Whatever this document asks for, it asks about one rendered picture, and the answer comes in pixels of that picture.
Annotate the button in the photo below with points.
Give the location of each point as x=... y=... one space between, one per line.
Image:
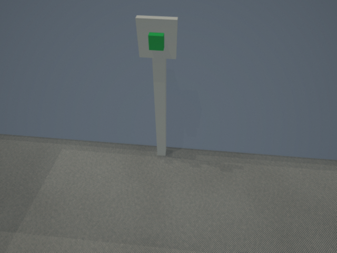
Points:
x=156 y=41

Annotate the panel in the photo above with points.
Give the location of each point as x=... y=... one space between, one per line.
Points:
x=168 y=26

